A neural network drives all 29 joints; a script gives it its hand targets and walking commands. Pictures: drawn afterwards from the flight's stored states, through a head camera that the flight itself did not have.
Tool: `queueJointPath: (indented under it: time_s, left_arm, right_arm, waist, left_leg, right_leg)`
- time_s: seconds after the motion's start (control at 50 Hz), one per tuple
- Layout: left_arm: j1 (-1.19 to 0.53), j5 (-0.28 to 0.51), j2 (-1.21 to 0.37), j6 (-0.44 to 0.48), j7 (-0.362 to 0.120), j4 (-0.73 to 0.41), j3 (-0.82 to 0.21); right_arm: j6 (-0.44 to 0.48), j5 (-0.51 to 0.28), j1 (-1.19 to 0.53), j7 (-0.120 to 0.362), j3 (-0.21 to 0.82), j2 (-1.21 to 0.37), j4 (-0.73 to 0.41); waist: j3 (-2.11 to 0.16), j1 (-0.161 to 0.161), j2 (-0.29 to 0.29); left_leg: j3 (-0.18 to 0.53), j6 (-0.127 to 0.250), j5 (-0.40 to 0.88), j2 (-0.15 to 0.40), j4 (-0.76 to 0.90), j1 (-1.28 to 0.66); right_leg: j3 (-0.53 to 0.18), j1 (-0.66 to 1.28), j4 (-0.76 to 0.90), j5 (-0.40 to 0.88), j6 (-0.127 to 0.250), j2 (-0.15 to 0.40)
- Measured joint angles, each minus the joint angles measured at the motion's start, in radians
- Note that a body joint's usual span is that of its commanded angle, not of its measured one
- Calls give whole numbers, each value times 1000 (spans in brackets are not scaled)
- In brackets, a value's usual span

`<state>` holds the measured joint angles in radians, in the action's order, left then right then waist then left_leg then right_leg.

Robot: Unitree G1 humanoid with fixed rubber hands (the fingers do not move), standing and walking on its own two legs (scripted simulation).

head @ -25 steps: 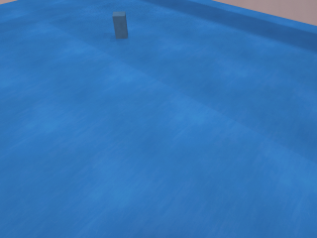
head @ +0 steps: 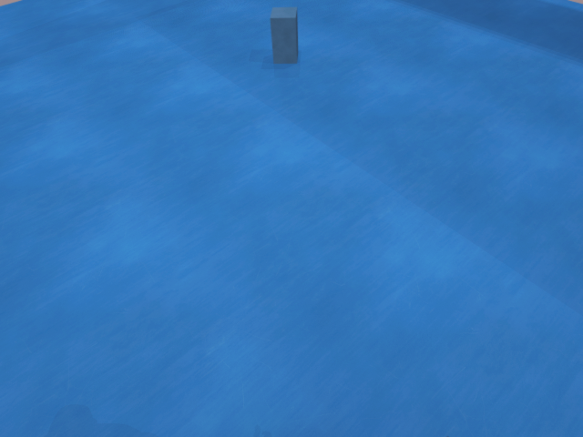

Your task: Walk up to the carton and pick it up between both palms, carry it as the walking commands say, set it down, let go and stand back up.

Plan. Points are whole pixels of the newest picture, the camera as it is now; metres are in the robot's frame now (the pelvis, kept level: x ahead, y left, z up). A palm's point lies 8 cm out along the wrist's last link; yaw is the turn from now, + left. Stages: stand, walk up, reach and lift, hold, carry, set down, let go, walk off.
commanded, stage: walk up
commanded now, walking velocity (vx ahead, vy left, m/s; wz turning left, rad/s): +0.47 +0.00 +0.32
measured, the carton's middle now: (285, 36) +2.56 +0.04 -0.61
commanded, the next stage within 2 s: none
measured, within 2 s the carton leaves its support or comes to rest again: neither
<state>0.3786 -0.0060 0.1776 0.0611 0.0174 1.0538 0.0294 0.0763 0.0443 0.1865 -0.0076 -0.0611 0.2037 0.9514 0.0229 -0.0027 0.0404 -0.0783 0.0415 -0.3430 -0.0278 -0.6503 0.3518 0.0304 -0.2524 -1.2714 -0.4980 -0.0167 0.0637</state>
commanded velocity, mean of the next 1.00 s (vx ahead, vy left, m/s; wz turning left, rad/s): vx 0.47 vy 0.00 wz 0.17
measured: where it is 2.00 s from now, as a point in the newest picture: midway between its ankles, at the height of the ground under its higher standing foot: (285, 230)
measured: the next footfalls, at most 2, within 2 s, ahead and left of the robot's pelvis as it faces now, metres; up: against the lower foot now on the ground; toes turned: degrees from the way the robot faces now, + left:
right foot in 0.30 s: +0.39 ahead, -0.16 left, +0.00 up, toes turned -2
left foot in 0.96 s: +0.59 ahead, +0.12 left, +0.00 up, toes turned +17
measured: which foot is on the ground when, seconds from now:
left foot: down 0.00-0.32, up 0.34-0.94, down 0.96-1.00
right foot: up 0.00-0.28, down 0.30-1.00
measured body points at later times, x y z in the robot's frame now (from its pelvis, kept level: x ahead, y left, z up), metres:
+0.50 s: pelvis +0.30 -0.11 +0.01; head +0.32 -0.10 +0.46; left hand +0.29 +0.15 -0.14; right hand +0.37 -0.35 -0.13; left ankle +0.23 +0.03 -0.64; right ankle +0.35 -0.16 -0.72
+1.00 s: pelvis +0.55 -0.01 +0.00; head +0.58 -0.01 +0.45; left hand +0.37 +0.18 -0.14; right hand +0.73 -0.20 -0.14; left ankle +0.55 +0.11 -0.72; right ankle +0.36 -0.16 -0.70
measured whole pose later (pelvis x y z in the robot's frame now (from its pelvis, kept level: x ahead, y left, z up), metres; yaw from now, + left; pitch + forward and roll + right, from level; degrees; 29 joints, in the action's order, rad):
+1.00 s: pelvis +0.55 -0.01 +0.00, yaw +9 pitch +4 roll +2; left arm 0.53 -0.01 0.18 0.05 0.01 1.17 0.03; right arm 0.06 0.04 0.10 0.01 -0.05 0.16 0.99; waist -0.02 -0.09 -0.04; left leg -0.15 0.00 -0.26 0.03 -0.62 0.39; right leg 0.17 0.02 -0.56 -0.48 -0.02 0.12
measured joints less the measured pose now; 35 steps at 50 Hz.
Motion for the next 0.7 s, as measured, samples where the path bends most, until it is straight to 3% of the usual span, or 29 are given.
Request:
queueJointPath:
  time_s: [0.06, 0.16, 0.22, 0.28, 0.32, 0.36, 0.42, 0.56, 0.7]
  left_arm:
    - [-126, -14, 52, 1, -9, -62, 3]
    - [-262, -22, 112, -21, -30, -133, 14]
    - [-312, -4, 99, -21, -45, -161, 1]
    - [-332, -9, 67, -16, -46, -172, -12]
    - [-316, -15, 52, -2, -41, -164, -8]
    - [-275, -17, 33, 8, -33, -132, -4]
    - [-192, -15, 30, 7, -29, -64, -12]
    - [-46, -19, 61, 24, -23, -13, 2]
    - [74, -12, 43, 23, -18, 35, 2]
  right_arm:
    - [-16, -7, 129, -4, -8, 15, 68]
    - [-15, -24, 300, 3, -5, 8, 148]
    - [-15, -14, 364, 4, -2, 0, 179]
    - [-12, -8, 402, 4, -3, -9, 190]
    - [-13, -7, 398, 1, -6, -18, 189]
    - [-21, -10, 316, 0, -17, -12, 169]
    - [-19, 2, 191, 2, -24, -10, 113]
    - [-28, 13, 7, 10, -10, -6, 39]
    - [-50, 3, -98, 35, 4, -14, 22]
  waist:
    - [7, 52, -3]
    - [11, 116, -41]
    - [17, 134, -41]
    - [25, 135, -38]
    - [26, 120, -52]
    - [54, 109, -36]
    - [67, 86, -34]
    - [22, -36, -57]
    - [-37, -83, -56]
  left_leg:
    - [45, -3, 15, -6, 128, -124]
    - [87, -46, 31, 35, 338, -331]
    - [108, -75, 1, 73, 391, -414]
    - [124, -99, -98, 101, 313, -443]
    - [116, -84, -162, 102, 85, -377]
    - [147, -64, -162, 102, -265, -242]
    - [129, -58, -65, 104, -496, -71]
    - [32, -66, -21, 142, -409, 150]
    - [22, -77, 139, 162, -197, 159]
  right_leg:
    - [-22, -185, -6, 46, 10, 19]
    - [38, -363, 291, 198, -4, 48]
    - [87, -358, 534, 305, -7, 30]
    - [120, -287, 687, 357, 14, -1]
    - [123, -257, 685, 426, 58, -4]
    - [143, -245, 610, 351, 94, -28]
    - [171, -146, 666, 293, 105, -49]
    - [205, 39, 832, 272, 116, -64]
    - [180, 186, 975, 252, 94, -64]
